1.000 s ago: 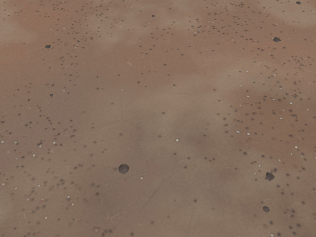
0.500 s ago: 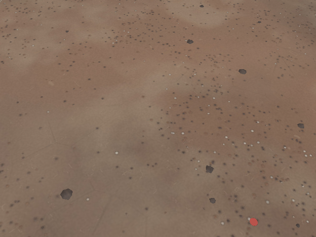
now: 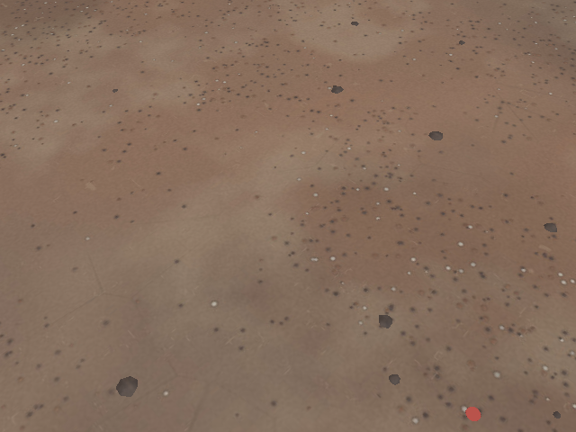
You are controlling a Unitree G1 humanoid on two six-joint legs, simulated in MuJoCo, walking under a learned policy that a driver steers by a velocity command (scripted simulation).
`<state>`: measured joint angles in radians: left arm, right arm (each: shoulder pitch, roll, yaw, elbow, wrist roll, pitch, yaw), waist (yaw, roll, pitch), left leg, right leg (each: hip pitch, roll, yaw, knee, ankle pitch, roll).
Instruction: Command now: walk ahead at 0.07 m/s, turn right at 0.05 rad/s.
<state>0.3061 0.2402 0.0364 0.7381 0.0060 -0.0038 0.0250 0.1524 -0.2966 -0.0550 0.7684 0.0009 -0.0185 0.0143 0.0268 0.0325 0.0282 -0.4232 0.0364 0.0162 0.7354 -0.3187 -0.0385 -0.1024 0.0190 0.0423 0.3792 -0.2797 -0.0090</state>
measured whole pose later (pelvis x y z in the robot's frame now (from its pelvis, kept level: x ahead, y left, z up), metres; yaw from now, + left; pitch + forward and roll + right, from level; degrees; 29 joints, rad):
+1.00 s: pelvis +0.07 +0.02 +0.00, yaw +0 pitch +1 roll +1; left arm 0.50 0.21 0.04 1.04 -0.01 -0.07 0.02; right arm 0.09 -0.27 -0.05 0.94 0.03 -0.08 0.03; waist 0.06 0.01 0.00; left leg -0.47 0.01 0.06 0.81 -0.38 0.05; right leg 0.03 -0.04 0.04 0.32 -0.37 0.02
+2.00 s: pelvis +0.55 +0.04 +0.00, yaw +22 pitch +0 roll -3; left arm 0.30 0.28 0.08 0.93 0.01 -0.10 0.01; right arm 0.13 -0.29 -0.07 0.76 0.02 -0.02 0.02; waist 0.07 0.04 0.04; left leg -0.67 0.12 -0.04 0.80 -0.04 0.02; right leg 0.01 0.01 -0.21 0.22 -0.23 -0.01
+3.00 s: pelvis +0.92 +0.28 +0.00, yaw +58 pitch +1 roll -1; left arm 0.11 0.29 0.06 0.76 0.01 -0.01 0.01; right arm 0.19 -0.32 -0.08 0.62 0.02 0.07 -0.02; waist 0.02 0.01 0.09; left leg -0.51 0.06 -0.02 0.88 -0.34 -0.06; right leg -0.29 -0.04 -0.15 0.39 -0.11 -0.03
